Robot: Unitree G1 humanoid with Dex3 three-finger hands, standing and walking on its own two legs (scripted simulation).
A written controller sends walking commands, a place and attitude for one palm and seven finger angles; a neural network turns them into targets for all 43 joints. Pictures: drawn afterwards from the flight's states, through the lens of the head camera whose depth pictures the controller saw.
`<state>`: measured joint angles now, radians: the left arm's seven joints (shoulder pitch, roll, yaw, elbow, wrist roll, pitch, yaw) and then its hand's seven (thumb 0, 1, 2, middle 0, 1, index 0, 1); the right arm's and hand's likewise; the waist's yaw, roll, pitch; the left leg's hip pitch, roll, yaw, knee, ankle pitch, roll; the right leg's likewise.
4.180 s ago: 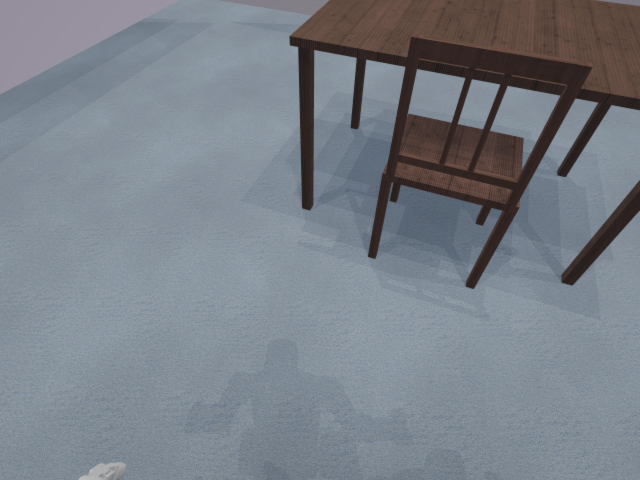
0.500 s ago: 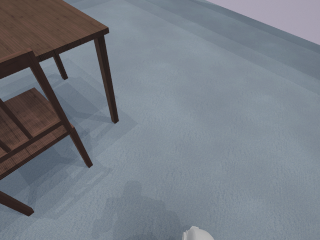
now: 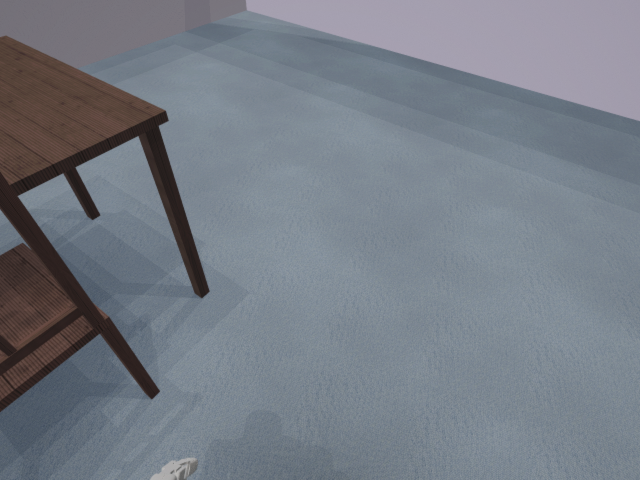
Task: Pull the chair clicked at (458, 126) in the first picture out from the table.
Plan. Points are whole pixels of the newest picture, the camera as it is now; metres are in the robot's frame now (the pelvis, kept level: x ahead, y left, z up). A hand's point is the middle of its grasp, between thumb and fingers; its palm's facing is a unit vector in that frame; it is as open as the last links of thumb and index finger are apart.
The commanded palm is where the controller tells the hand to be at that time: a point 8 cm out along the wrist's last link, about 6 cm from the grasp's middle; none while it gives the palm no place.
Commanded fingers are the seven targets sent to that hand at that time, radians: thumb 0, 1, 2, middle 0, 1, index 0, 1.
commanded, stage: turn to face it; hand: left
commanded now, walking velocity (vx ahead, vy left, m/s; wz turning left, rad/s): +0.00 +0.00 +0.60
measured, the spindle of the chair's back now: out of the picture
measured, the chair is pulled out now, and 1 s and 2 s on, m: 0.00 0.00 0.00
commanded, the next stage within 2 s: take the last steps up to it in 1.50 s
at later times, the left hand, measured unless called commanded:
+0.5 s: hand out of the picture +0.01 +0.20 -0.15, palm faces +0.30 -0.91 -0.30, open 7.4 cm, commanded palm none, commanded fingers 0.00 0.90 0.90 -0.20 -0.30 -0.20 -0.30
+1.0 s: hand out of the picture -0.14 +0.22 -0.18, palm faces +0.58 -0.78 -0.25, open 7.4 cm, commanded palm none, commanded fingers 0.00 0.90 0.90 -0.20 -0.30 -0.20 -0.30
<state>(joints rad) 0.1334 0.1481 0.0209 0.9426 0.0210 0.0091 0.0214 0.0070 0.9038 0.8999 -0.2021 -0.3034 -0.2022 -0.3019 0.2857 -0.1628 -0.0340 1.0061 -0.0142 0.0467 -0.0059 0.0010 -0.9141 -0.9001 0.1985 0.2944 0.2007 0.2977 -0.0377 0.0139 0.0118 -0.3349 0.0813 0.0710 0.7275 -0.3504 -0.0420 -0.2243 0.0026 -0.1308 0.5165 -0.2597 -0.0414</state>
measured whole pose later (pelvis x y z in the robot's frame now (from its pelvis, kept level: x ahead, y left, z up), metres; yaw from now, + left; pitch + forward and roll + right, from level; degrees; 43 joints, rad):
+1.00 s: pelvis -0.05 +0.01 +0.00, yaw +34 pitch +1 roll -1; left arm 0.22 0.29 0.08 0.94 0.02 0.07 0.02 0.01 0.91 0.90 -0.20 -0.30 -0.20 -0.30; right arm 0.12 -0.21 -0.05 0.87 -0.02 0.02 0.01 0.00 -0.91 -0.90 0.20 0.29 0.20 0.30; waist 0.02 -0.06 0.10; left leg -0.29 0.00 0.04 0.58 -0.31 0.04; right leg -0.47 -0.12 -0.06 1.12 -0.48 0.10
